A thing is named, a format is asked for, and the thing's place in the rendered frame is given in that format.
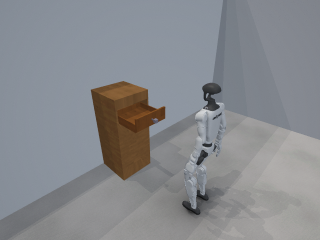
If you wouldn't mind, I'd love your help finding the left robot thigh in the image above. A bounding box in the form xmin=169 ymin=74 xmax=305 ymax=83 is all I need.
xmin=184 ymin=151 xmax=205 ymax=187

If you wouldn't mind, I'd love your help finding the robot right upper arm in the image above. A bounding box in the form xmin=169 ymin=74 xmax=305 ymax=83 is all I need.
xmin=216 ymin=103 xmax=227 ymax=130

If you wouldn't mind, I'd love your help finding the right robot hand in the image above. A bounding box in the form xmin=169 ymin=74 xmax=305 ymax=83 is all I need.
xmin=212 ymin=143 xmax=222 ymax=157

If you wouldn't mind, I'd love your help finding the cabinet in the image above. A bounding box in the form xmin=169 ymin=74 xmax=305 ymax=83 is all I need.
xmin=91 ymin=81 xmax=151 ymax=180

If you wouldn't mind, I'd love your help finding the left robot shin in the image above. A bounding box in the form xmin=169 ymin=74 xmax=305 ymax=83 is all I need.
xmin=184 ymin=179 xmax=197 ymax=209

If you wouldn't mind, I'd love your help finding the left robot forearm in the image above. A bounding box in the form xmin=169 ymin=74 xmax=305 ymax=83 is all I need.
xmin=189 ymin=137 xmax=204 ymax=165

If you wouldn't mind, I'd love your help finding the handle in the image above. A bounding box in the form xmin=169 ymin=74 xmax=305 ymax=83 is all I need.
xmin=151 ymin=118 xmax=159 ymax=124

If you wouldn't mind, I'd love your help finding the right robot forearm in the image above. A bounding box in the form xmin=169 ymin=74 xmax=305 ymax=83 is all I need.
xmin=215 ymin=127 xmax=226 ymax=145

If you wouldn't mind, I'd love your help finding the left robot hand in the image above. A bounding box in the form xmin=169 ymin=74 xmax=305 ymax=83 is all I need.
xmin=183 ymin=162 xmax=196 ymax=179

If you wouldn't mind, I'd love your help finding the robot left upper arm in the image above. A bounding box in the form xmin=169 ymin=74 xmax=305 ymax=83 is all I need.
xmin=195 ymin=110 xmax=208 ymax=144

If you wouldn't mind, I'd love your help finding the drawer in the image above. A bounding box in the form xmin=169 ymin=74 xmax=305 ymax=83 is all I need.
xmin=117 ymin=102 xmax=166 ymax=133

